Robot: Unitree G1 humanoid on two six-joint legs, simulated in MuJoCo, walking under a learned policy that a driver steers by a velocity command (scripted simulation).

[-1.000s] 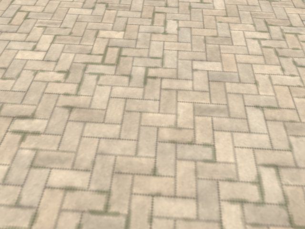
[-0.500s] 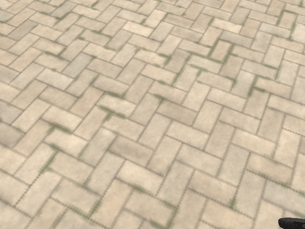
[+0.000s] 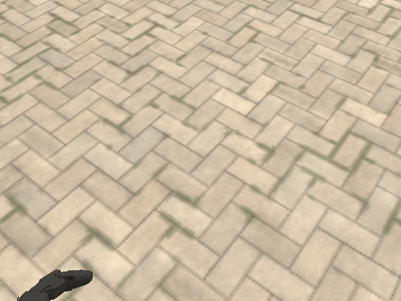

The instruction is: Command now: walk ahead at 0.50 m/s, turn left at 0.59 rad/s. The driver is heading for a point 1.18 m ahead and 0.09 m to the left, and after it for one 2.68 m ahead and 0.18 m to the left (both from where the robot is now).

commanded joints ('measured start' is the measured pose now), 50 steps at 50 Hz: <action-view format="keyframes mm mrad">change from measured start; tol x16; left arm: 1 224 127 52 -13 -6 17 13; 21 247 245 74 165 -47 61 21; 24 390 47 -9 131 -11 41 10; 45 -65 57 5 1 -28 69 -49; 50 362 241 99 62 -33 94 -22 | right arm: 1 -54 -160 -26 -112 3 -17 -1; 18 -382 -19 6 -230 -9 -19 67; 23 69 -215 -81 -135 -23 -4 34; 32 -158 -65 -23 -86 -43 -87 38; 50 -91 -154 -41 -1 -25 -22 -25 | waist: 1 150 -125 -122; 19 127 -84 66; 22 -52 -95 -112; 24 1 228 -399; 28 11 38 -90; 42 -9 -5 88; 50 243 -34 -203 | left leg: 1 -570 116 48 388 74 -38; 14 -444 195 188 -176 534 -45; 19 -371 137 235 -328 396 24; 22 94 44 284 -430 412 102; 24 662 495 -467 -496 306 330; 29 166 352 -30 -683 499 187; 34 68 334 160 -800 581 177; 45 336 378 370 -716 817 105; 48 360 368 408 -454 1287 66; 50 60 291 427 33 992 -5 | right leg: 1 599 -407 542 -248 -310 -177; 6 321 -292 186 -366 27 -155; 17 445 -310 -96 -383 262 -132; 22 416 -286 -180 60 768 -72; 23 154 -238 -182 379 388 -35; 24 -179 -51 -64 710 -463 14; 39 -213 -158 48 229 249 44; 45 -281 -121 -37 81 113 -23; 48 -59 -15 -121 93 -37 -88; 50 451 -57 48 -1 25 -178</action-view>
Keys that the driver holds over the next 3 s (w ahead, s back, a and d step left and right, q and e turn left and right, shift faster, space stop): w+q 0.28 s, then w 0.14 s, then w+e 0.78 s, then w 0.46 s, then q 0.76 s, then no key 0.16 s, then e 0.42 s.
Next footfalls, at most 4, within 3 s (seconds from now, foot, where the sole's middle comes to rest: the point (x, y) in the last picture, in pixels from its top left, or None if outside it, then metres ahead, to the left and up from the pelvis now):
0.44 left None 0.38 0.19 -0.76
1.00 right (192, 232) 0.71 0.01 -0.76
1.48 left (146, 166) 1.02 0.19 -0.76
1.92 right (206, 128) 1.21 -0.07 -0.76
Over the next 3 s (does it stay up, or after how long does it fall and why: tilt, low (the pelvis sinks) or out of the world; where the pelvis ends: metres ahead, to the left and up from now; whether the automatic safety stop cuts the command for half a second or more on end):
stays up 1.12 0.08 0.01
